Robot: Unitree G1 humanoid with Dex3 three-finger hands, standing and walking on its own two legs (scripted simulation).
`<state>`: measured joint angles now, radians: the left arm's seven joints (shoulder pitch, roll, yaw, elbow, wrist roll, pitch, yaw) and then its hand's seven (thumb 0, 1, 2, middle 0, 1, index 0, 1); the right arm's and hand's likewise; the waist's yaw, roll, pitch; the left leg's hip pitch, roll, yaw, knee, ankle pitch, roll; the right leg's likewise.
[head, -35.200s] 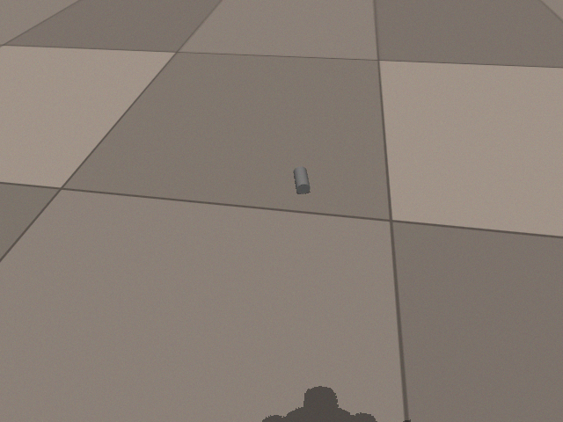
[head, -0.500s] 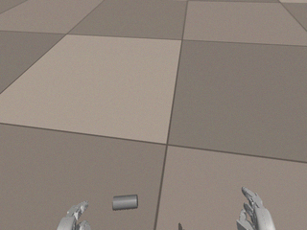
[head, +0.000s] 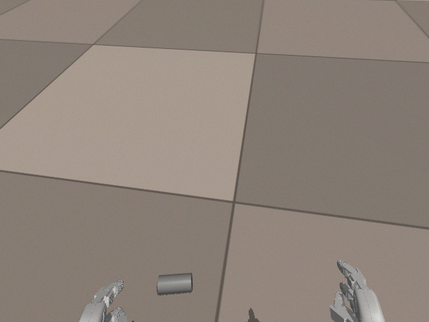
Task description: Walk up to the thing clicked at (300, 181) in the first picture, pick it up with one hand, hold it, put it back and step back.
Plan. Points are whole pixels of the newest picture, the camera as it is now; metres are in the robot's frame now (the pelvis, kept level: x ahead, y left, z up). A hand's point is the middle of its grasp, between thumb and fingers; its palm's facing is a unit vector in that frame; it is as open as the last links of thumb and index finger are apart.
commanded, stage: home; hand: left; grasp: from above
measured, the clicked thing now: (175, 283) +0.43 +0.20 -0.68
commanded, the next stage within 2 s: stand in 0.66 s
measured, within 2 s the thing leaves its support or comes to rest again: neither
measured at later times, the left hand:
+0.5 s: hand out of the picture +0.16 +0.18 -0.05, palm faces +0.04 -0.98 -0.20, open 7.4 cm
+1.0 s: hand out of the picture +0.12 +0.24 -0.10, palm faces +0.03 -0.94 -0.33, open 7.4 cm
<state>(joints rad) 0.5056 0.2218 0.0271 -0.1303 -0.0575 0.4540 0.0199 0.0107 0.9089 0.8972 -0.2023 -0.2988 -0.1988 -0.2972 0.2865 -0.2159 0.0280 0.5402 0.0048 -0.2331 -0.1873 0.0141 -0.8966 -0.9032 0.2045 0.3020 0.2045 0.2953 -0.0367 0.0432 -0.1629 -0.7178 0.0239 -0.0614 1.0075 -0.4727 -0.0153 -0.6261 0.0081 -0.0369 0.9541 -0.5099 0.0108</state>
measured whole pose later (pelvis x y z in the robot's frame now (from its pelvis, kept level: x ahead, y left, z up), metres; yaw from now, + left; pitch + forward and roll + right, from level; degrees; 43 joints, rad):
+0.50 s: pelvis +0.00 +0.00 +0.00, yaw +0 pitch +10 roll -3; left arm 0.51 0.23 0.03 -0.14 -0.06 0.46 0.02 0.01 0.91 0.90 -0.20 -0.30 -0.20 -0.30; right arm 0.29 -0.22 0.03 0.53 0.01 -0.22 -0.18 0.01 -0.90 -0.90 0.20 0.30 0.20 0.30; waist -0.04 0.05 -0.16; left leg -0.72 0.02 -0.06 1.02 -0.47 -0.01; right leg -0.63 0.01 -0.04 0.96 -0.51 0.01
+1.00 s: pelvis -0.01 +0.01 +0.03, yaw +0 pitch +1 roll +0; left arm 0.22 0.29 0.04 0.63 0.05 0.08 0.03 0.01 0.91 0.90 -0.20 -0.30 -0.20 -0.30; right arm 0.18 -0.29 -0.04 0.85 -0.06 -0.05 -0.01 0.01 -0.90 -0.90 0.21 0.30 0.21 0.30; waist 0.02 -0.01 0.02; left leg -0.44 -0.02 -0.02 0.78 -0.36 0.01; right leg -0.38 -0.04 0.00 0.79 -0.43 0.03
